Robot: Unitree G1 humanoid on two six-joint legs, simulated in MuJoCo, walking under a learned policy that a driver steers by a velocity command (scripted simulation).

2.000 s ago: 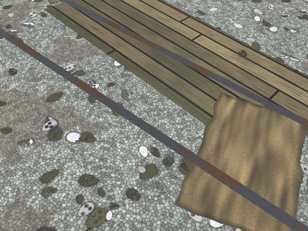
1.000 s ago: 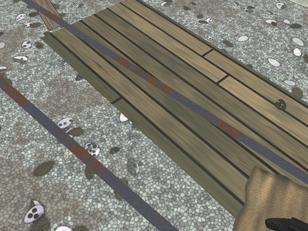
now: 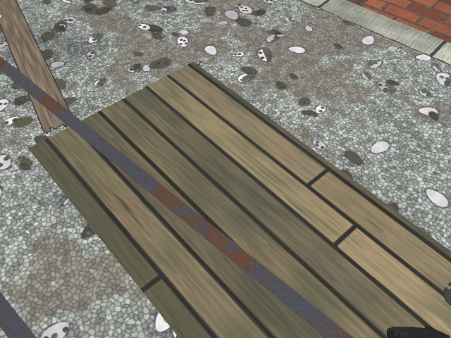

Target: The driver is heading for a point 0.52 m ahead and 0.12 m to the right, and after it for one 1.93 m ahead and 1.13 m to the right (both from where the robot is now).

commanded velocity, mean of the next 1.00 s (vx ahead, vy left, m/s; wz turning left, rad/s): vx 0.38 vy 0.00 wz -0.28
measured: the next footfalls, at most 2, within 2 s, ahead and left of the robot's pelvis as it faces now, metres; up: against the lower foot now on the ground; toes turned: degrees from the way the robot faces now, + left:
left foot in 0.04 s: +0.21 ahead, +0.13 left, +0.00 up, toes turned +2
right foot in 0.60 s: +0.49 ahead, -0.12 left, +0.00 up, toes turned -9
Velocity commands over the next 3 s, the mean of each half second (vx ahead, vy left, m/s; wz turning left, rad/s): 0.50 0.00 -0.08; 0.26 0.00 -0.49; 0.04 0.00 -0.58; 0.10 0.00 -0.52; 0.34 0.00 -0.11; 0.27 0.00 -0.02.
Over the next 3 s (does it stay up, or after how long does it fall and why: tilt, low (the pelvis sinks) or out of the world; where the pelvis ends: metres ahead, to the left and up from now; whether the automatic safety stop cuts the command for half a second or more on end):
stays up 0.72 -0.36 0.01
